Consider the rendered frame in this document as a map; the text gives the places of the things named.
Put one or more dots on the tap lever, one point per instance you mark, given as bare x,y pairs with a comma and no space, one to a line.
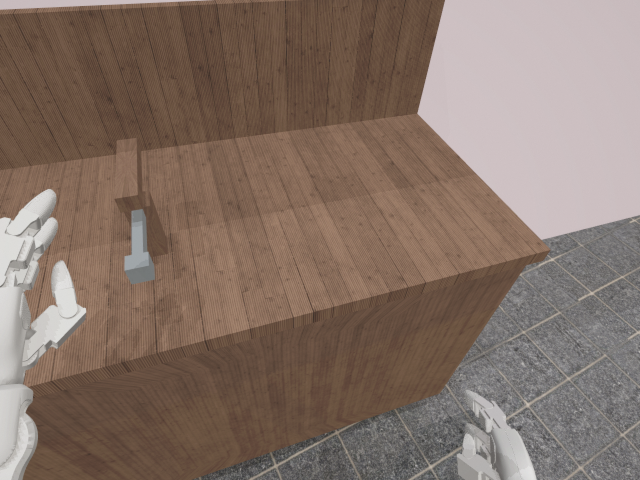
139,266

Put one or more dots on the right robot hand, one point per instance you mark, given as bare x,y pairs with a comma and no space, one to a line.
503,454

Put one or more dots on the left robot hand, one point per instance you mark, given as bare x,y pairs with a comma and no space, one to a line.
22,243

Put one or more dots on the left robot forearm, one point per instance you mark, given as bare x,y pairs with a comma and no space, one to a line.
18,432

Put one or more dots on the counter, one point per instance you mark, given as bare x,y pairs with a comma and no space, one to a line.
321,254

